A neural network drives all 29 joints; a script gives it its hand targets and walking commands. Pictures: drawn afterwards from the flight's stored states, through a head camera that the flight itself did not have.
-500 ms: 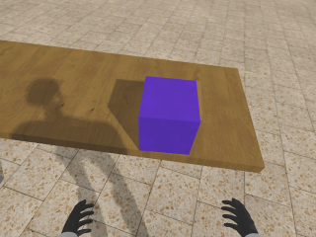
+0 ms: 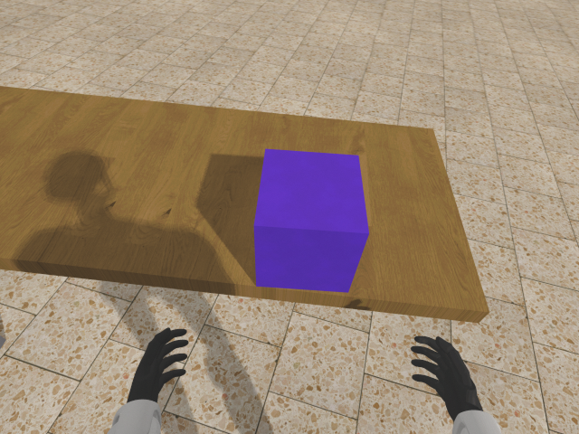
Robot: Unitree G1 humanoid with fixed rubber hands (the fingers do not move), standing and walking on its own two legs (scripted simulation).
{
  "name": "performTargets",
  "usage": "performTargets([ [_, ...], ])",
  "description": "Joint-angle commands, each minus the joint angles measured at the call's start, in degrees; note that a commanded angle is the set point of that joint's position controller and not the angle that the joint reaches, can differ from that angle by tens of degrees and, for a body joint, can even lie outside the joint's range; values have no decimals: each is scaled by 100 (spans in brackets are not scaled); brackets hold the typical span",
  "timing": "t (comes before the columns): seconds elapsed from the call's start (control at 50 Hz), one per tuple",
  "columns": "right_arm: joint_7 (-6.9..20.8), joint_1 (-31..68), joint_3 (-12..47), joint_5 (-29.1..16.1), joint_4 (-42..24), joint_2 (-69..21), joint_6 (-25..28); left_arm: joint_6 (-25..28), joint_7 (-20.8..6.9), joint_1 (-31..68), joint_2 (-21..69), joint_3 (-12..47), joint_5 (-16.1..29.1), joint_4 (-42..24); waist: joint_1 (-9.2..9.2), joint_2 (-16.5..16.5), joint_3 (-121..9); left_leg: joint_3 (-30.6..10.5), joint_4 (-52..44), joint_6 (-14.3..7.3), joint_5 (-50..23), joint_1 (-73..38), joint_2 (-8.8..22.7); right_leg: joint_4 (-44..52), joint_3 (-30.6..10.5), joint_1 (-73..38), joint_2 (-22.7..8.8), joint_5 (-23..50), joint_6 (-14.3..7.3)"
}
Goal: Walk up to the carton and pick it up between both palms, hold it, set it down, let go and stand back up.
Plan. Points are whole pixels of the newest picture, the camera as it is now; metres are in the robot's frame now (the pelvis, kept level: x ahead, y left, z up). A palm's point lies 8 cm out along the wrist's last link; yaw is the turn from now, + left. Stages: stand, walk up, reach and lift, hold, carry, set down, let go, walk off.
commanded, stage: reach and lift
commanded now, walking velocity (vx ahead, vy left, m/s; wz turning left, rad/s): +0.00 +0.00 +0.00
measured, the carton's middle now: (307, 221) +0.46 -0.02 -0.01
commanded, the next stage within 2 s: none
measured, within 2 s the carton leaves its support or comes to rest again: neither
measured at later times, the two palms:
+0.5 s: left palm (170, 328) +0.24 +0.18 +0.00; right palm (458, 347) +0.23 -0.23 +0.00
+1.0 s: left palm (181, 248) +0.34 +0.17 +0.06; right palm (452, 264) +0.34 -0.22 +0.05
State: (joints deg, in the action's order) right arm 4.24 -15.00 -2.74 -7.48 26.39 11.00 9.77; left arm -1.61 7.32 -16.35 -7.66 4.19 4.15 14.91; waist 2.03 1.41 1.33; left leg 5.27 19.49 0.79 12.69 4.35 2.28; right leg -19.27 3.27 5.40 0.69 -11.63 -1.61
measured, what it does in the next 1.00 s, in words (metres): stands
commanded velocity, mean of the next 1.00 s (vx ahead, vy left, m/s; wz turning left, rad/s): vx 0.00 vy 0.00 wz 0.00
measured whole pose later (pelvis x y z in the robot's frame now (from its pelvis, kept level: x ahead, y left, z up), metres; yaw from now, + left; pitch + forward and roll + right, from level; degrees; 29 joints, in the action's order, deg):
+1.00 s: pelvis -0.01 -0.01 +0.00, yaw -1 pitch +4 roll +0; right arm -1.2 22.2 2.6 -17.4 36.5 17.2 2.1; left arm -11.9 6.0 19.5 -6.6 -4.7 4.0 21.5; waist 0.2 0.9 -0.6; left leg 5.9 19.0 1.1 10.8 11.5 3.1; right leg -18.8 2.6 13.0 1.6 -9.5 -2.1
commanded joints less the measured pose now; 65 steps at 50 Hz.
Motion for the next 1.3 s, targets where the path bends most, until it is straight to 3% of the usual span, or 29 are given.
performTargets([
  [0.0, -52, 783, -254, -178, -1226, 789, 321, 396, 45, 803, -302, -104, 16, -1151, -20, -29, -682, -324, -144, 191, -1533, -180, -196, 292, -418, -4, 36, 1355, 3],
  [0.24, -198, 1513, -138, -402, -1430, 813, 430, 692, 82, 1640, -290, -240, 32, -1289, -81, 1, -1027, -346, -96, 125, -1361, -86, -217, 138, -544, -134, -1, 1756, 94],
  [0.34, -258, 1950, -66, -458, -1323, 828, 568, 866, 50, 2030, -247, -284, 47, -1038, -154, 120, -1144, -379, -91, 67, -1258, -42, -200, 64, -572, -205, -3, 1878, 143],
  [0.42, -279, 2538, -81, -448, -1156, 895, 510, 886, 77, 2595, -256, -307, 106, -718, -128, 126, -1198, -372, -169, 21, -860, 125, -181, 75, -588, -103, -23, 1478, 128],
  [0.46, -295, 2870, -50, -498, -1131, 895, 403, 810, 101, 2934, -273, -301, 183, -576, -121, 176, -1231, -346, -188, -20, -712, 227, -181, 72, -624, -48, -38, 1372, 147],
  [0.6, -351, 3879, 33, -689, -1092, 1135, 118, 389, 161, 3898, -383, -496, 183, -805, -84, 80, -2068, -318, -80, -7, -1195, 176, -205, -110, -645, -295, 16, 2047, 200],
  [0.76, -453, 4829, 171, -904, -560, 1367, -202, -246, -15, 4716, -379, -762, 79, -635, -176, 121, -2462, -360, -50, -19, -1639, 122, -235, -134, -629, -497, 69, 2797, 289],
  [0.92, -570, 5875, 158, -996, -189, 1607, -424, -746, -136, 5573, -426, -1025, -67, -581, -184, 0, -2866, -342, 12, 12, -1910, 3, -235, -91, -534, -399, 149, 2996, 319],
  [1.12, -521, 7168, 30, -989, 205, 1822, -748, -976, -53, 6801, -588, -1000, 128, -128, -172, 24, -3528, -362, 110, 5, -1816, 102, -182, -101, -421, 7, 203, 2601, 305],
  [1.28, -498, 8040, 16, -1082, 678, 2051, -870, -1064, 20, 7686, -796, -1061, 177, 375, -107, -2, -4393, -385, 375, 68, -2391, 130, -183, -281, -372, -22, 240, 3246, 337],
])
